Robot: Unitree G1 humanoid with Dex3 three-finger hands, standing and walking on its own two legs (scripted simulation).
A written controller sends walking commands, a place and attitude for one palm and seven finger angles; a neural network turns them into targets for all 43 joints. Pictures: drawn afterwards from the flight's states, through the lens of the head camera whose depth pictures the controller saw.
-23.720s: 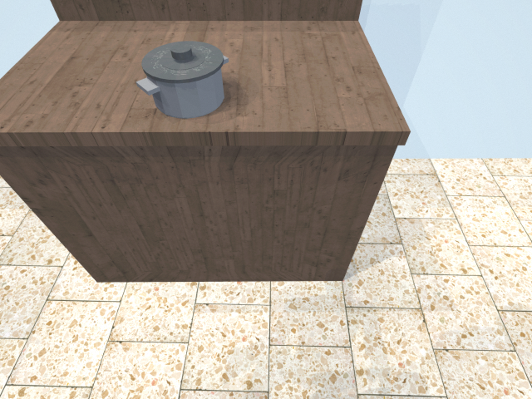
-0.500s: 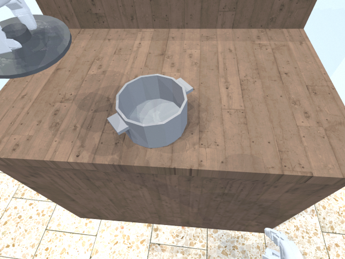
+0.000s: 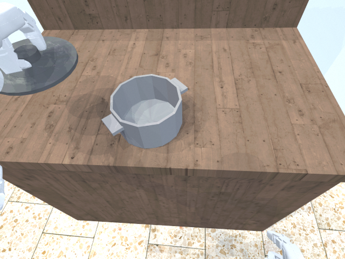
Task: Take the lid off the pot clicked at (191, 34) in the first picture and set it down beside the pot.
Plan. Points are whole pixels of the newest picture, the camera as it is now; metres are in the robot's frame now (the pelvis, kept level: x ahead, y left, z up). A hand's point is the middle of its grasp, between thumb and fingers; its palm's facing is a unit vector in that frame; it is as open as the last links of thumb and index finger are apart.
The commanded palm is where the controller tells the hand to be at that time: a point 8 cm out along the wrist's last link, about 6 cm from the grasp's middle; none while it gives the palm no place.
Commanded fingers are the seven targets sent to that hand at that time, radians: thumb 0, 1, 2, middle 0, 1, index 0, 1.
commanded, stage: lower the lid onto the table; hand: left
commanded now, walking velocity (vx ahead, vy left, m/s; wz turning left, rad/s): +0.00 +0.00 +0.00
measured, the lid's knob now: (27, 54) +0.46 +0.30 +0.23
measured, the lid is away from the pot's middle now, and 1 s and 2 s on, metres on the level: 0.23 0.22 0.22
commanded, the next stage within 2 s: none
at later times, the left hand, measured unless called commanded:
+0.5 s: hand (24, 75) +0.41 +0.30 +0.22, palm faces -0.26 -0.09 -0.96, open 7.7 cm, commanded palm +0.39 +0.30 +0.30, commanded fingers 0.00 0.59 1.11 -1.00 -0.97 -0.87 -0.89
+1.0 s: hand (33, 88) +0.41 +0.30 +0.18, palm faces -0.32 -0.11 -0.94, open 7.7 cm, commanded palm +0.40 +0.31 +0.26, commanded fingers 0.00 0.59 1.11 -1.00 -0.97 -0.87 -0.89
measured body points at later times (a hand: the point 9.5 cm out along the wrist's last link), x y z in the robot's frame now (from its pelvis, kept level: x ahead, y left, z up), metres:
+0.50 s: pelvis +0.00 +0.00 +0.00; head +0.04 -0.02 +0.45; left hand +0.42 +0.30 +0.27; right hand +0.14 -0.26 -0.12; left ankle +0.00 +0.10 -0.74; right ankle +0.01 -0.15 -0.74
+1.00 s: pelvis +0.00 +0.00 +0.00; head +0.05 -0.02 +0.45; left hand +0.43 +0.30 +0.24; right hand +0.12 -0.27 -0.12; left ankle +0.00 +0.10 -0.74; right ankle +0.01 -0.15 -0.74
